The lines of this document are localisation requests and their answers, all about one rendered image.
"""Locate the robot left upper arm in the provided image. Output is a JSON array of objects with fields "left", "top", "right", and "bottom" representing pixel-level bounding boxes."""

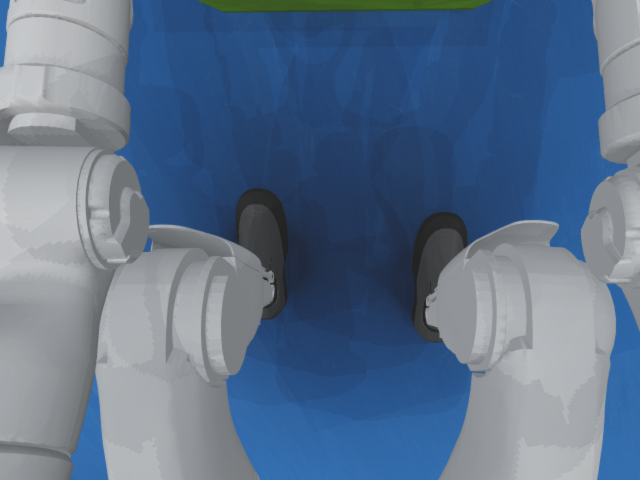
[{"left": 0, "top": 145, "right": 150, "bottom": 480}]

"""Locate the robot right upper arm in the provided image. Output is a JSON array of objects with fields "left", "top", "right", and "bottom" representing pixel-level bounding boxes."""
[{"left": 581, "top": 166, "right": 640, "bottom": 331}]

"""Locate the right robot foot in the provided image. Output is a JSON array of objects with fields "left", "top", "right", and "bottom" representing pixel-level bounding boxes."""
[{"left": 412, "top": 212, "right": 467, "bottom": 342}]

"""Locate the left robot forearm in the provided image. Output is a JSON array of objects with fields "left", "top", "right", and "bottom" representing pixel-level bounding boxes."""
[{"left": 0, "top": 0, "right": 133, "bottom": 152}]

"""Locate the robot left thigh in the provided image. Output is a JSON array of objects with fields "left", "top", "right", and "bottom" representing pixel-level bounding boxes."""
[{"left": 95, "top": 248, "right": 260, "bottom": 480}]

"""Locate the right robot forearm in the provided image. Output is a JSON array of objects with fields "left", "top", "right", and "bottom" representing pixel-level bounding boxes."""
[{"left": 591, "top": 0, "right": 640, "bottom": 168}]

